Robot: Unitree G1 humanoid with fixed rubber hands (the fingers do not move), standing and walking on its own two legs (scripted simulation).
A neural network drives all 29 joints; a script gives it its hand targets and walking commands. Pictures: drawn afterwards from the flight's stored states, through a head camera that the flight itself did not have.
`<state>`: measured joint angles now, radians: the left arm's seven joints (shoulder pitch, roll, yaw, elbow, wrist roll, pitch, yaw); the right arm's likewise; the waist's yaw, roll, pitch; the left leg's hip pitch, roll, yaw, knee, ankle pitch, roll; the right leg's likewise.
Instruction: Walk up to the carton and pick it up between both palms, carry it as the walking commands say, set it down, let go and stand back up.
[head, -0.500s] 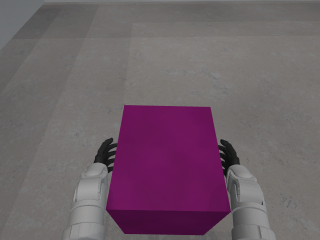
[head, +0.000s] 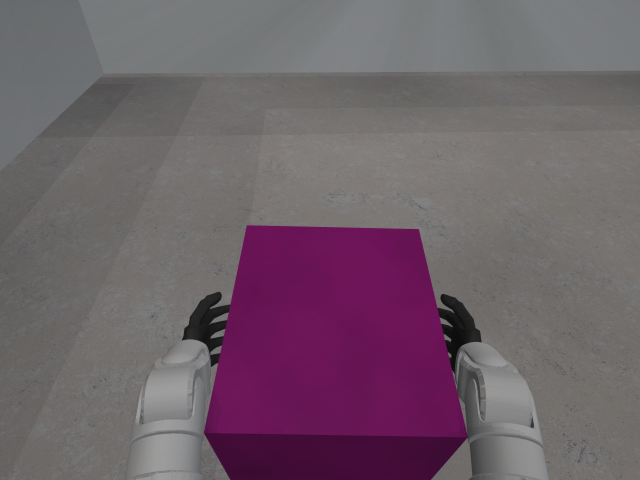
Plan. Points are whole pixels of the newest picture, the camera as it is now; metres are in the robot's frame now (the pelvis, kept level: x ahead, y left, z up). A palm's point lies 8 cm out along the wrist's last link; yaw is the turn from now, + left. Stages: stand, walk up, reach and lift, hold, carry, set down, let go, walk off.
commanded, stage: reach and lift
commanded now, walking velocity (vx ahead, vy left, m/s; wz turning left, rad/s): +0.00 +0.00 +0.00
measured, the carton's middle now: (329, 366) +0.31 +0.00 -0.03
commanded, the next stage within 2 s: hold in 0.80 s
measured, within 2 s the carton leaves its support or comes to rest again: neither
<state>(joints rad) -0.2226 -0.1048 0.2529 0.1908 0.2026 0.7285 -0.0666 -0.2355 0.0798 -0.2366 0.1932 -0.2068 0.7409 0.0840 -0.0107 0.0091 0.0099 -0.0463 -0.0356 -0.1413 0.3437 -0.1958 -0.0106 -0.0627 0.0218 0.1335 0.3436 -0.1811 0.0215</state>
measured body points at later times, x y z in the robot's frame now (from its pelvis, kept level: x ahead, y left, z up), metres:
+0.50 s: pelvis +0.00 +0.00 +0.00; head -0.03 +0.00 +0.45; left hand +0.29 +0.17 +0.03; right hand +0.29 -0.17 +0.04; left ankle +0.00 +0.13 -0.75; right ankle +0.01 -0.14 -0.75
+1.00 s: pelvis +0.00 +0.00 +0.00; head -0.03 +0.00 +0.45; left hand +0.28 +0.17 +0.03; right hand +0.28 -0.17 +0.03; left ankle +0.00 +0.13 -0.75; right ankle +0.01 -0.14 -0.75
